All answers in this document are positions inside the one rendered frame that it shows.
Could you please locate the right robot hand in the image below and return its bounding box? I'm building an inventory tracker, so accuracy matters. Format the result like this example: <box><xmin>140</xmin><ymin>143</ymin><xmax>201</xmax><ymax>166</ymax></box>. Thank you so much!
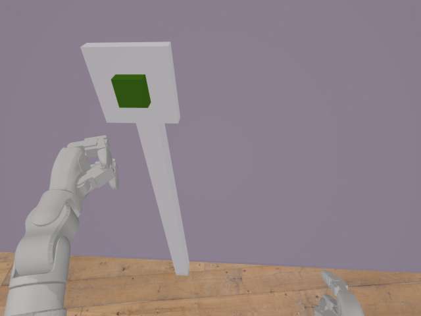
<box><xmin>314</xmin><ymin>270</ymin><xmax>364</xmax><ymax>316</ymax></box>

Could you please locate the robot left forearm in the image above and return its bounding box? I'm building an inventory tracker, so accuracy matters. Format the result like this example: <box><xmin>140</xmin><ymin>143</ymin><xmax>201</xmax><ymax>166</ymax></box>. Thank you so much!
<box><xmin>4</xmin><ymin>190</ymin><xmax>82</xmax><ymax>316</ymax></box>

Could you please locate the button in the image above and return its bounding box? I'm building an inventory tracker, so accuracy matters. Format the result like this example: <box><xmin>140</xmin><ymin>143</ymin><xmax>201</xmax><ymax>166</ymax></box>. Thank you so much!
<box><xmin>111</xmin><ymin>74</ymin><xmax>151</xmax><ymax>108</ymax></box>

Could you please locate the panel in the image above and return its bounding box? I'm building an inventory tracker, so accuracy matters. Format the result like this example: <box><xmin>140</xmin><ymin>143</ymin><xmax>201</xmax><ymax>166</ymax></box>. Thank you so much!
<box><xmin>80</xmin><ymin>41</ymin><xmax>189</xmax><ymax>276</ymax></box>

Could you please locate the left robot hand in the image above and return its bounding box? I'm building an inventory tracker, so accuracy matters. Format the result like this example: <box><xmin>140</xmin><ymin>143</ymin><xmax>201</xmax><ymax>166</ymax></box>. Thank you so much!
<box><xmin>49</xmin><ymin>135</ymin><xmax>119</xmax><ymax>203</ymax></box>

